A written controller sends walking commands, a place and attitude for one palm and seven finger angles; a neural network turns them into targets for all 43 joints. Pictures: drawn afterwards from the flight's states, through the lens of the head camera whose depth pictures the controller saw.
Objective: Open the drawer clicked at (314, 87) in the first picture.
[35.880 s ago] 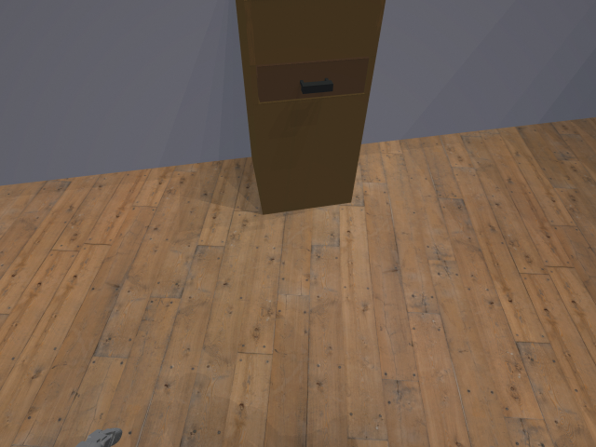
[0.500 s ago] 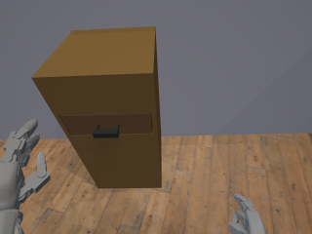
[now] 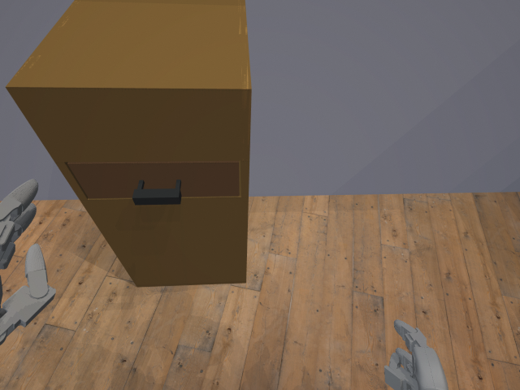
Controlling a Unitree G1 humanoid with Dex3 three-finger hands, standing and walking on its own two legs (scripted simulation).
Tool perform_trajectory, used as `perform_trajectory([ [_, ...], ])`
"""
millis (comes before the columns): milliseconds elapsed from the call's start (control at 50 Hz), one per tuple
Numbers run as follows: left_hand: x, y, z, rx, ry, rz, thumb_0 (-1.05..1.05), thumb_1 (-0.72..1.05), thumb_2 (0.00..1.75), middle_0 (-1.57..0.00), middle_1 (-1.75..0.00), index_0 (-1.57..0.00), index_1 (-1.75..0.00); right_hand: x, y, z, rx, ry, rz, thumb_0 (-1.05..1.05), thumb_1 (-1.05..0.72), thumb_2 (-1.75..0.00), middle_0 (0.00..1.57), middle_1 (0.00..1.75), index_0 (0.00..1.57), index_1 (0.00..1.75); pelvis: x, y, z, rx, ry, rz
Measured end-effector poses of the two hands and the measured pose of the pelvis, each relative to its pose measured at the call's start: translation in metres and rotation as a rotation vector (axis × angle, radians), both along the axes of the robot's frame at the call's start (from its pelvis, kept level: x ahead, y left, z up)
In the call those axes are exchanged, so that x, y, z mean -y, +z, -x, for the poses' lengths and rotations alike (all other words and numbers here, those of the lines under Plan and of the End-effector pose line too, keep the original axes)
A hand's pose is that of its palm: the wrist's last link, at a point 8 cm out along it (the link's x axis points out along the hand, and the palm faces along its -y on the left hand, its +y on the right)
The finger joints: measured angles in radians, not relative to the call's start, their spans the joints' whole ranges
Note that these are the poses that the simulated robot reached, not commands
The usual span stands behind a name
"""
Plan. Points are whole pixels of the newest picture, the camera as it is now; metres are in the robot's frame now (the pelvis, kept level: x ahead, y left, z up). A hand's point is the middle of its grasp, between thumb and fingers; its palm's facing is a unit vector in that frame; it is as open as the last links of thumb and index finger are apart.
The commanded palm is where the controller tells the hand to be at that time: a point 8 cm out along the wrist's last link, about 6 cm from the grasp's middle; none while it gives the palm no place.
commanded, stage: step back with the hand held close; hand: left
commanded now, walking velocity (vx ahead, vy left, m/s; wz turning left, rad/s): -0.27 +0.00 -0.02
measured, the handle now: (158, 190) +0.56 +0.27 -0.13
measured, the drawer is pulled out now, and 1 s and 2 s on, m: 0.00 0.00 0.00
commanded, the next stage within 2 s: stop stepping back and stand still in 1.02 s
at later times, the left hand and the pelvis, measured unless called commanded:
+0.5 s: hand out of the picture +0.11 +0.25 +0.16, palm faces +0.39 -0.80 -0.46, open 7.4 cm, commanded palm +0.05 +0.29 +0.18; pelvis -0.07 +0.01 -0.01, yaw +2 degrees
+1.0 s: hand out of the picture +0.04 +0.24 +0.17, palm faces +0.34 -0.84 -0.42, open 7.4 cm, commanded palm -0.02 +0.28 +0.18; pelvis -0.15 +0.00 +0.00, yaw -1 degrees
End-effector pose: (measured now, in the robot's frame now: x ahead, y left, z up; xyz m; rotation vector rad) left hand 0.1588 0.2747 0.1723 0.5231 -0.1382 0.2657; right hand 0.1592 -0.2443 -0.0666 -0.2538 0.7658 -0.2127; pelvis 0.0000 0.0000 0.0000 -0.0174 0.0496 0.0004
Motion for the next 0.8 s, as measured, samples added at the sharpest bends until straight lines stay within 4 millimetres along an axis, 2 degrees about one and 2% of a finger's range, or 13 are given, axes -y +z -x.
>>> perform_trajectory([
  [120,-0.009,0.013,0.019,0.089,-0.020,-0.017,0.02,0.89,0.90,-0.22,-0.30,-0.21,-0.30,-0.016,0.012,0.002,0.075,0.031,-0.014,0.01,-0.90,-0.89,0.20,0.30,0.20,0.30,-0.008,0.000,0.016,0.007,-0.006,0.005],
  [220,-0.017,0.007,0.040,0.098,0.006,0.003,0.01,0.89,0.90,-0.22,-0.30,-0.21,-0.30,-0.026,0.017,0.011,0.115,0.062,-0.021,0.01,-0.90,-0.89,0.20,0.30,0.20,0.30,-0.012,-0.002,0.033,0.013,-0.008,0.009],
  [360,-0.021,-0.004,0.068,0.087,0.041,0.012,0.01,0.89,0.90,-0.22,-0.30,-0.21,-0.30,-0.027,0.010,0.042,0.090,0.092,-0.001,0.01,-0.90,-0.89,0.20,0.30,0.20,0.30,-0.014,-0.005,0.056,0.021,0.003,0.019],
  [460,-0.017,0.001,0.083,0.127,0.043,-0.023,0.02,0.89,0.90,-0.22,-0.30,-0.21,-0.30,-0.021,-0.001,0.068,0.049,0.100,0.010,0.01,-0.90,-0.89,0.20,0.30,0.20,0.30,-0.011,-0.010,0.069,0.032,0.037,0.016],
  [600,-0.013,0.010,0.101,0.177,0.044,-0.049,0.01,0.89,0.90,-0.22,-0.30,-0.21,-0.30,-0.012,-0.015,0.091,0.010,0.074,-0.010,0.01,-0.90,-0.89,0.20,0.30,0.20,0.30,-0.007,-0.013,0.085,0.033,0.041,0.015],
  [700,-0.019,0.004,0.107,0.194,0.031,0.003,0.01,0.89,0.90,-0.22,-0.30,-0.21,-0.30,-0.014,-0.014,0.107,-0.033,0.047,0.009,0.01,-0.90,-0.89,0.20,0.30,0.20,0.30,-0.014,-0.012,0.098,0.013,0.055,0.018],
  [800,-0.029,-0.001,0.119,0.123,0.029,-0.030,0.01,0.89,0.90,-0.22,-0.30,-0.21,-0.30,-0.025,-0.007,0.118,-0.017,0.053,0.024,0.01,-0.90,-0.89,0.20,0.30,0.20,0.30,-0.016,-0.008,0.115,0.002,0.062,0.038],
])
